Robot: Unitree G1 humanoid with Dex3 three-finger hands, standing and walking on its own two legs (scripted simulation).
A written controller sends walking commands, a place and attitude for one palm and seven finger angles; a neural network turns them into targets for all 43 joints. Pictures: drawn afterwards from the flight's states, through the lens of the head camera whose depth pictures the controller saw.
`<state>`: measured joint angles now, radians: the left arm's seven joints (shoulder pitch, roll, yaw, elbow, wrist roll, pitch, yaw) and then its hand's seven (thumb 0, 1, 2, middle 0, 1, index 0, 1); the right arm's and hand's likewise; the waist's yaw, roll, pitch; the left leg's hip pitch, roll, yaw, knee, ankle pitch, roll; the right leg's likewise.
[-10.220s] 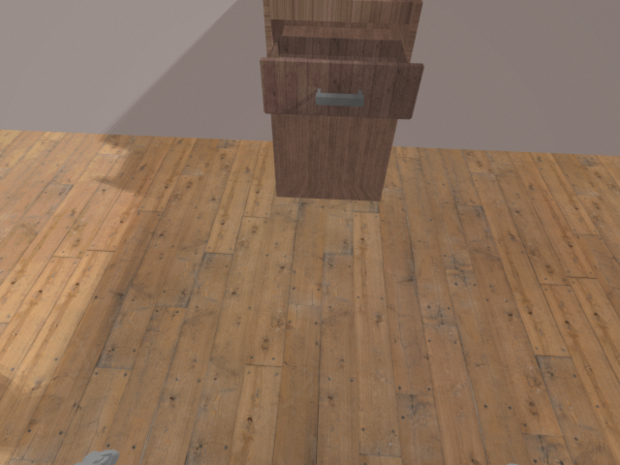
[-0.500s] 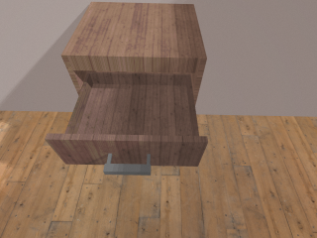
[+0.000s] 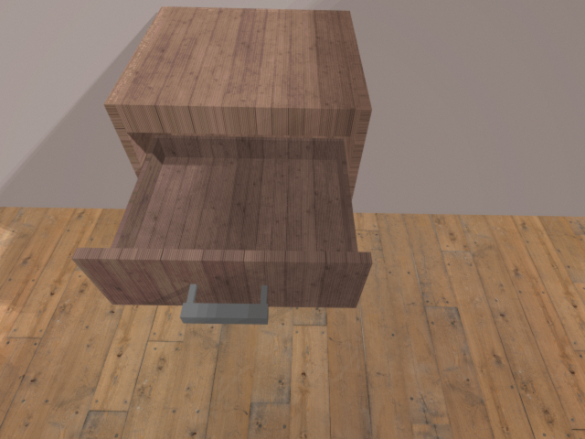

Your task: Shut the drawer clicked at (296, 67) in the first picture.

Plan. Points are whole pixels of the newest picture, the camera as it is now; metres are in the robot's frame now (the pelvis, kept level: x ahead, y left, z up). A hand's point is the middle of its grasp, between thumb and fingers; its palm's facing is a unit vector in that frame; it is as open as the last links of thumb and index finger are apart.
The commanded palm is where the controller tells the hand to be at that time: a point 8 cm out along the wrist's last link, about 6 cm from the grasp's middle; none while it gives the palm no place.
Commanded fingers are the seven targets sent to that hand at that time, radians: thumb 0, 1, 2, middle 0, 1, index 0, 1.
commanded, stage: raise the hand and make a fist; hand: left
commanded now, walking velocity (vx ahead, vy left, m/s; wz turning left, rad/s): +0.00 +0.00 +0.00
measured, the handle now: (227, 301) +0.33 +0.13 -0.07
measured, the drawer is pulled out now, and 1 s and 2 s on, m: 0.29 0.29 0.29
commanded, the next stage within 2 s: bring the fist close to the handle in 1.92 s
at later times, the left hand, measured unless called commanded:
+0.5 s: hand out of the picture +0.11 +0.13 -0.05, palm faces +0.15 -0.99 -0.03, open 5.7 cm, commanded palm +0.11 +0.19 -0.04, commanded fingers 0.00 0.90 0.90 -0.70 -0.84 -0.70 -0.84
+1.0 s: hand (200, 427) +0.14 +0.12 -0.01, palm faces +0.05 -1.00 -0.02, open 3.4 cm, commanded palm +0.11 +0.17 +0.00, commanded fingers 0.00 0.90 0.90 -1.20 -1.38 -1.20 -1.38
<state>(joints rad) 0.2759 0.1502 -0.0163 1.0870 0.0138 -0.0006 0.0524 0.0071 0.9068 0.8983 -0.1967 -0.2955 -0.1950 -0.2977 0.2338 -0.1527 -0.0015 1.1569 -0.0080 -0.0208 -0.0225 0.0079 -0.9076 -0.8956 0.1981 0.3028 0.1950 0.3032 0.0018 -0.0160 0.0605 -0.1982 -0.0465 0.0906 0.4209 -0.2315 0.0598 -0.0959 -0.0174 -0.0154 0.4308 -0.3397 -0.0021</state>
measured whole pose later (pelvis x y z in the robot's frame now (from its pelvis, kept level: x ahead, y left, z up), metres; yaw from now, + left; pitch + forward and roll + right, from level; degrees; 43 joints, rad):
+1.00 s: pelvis -0.05 -0.03 -0.06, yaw +2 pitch +12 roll +0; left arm 0.56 0.15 0.03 -0.13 -0.21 -0.43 -0.13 0.02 0.90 0.90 -1.00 -1.17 -1.00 -1.17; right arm 0.28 -0.27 -0.04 0.57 0.02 -0.20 -0.04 0.02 -0.90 -0.90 0.20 0.30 0.20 0.30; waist -0.02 0.03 -0.11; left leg -0.79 0.01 0.03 0.99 -0.41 0.02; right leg -0.67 0.03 -0.08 1.00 -0.54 -0.06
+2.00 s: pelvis -0.04 -0.02 -0.06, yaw +2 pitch +9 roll -1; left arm 0.65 0.14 -0.14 -0.39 -0.11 -0.26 0.03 0.02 0.90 0.90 -1.40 -1.60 -1.39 -1.60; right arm 0.28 -0.24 0.03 0.40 0.02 -0.11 0.00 0.02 -0.90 -0.90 0.20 0.30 0.20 0.30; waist -0.02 0.05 -0.13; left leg -0.71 0.01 0.02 0.99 -0.43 0.03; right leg -0.58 0.02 -0.09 0.96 -0.54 -0.04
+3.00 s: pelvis -0.05 -0.02 -0.10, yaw +2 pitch +18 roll -2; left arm 0.20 0.12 -0.09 0.08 -0.09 -0.41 0.05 0.02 0.90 0.90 -1.40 -1.60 -1.39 -1.60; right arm 0.21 -0.23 0.02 0.49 -0.01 -0.05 0.02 0.02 -0.90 -0.90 0.20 0.30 0.20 0.30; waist -0.03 0.04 -0.17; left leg -1.02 0.02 0.02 1.19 -0.48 0.03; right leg -0.89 0.03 -0.09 1.19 -0.61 -0.05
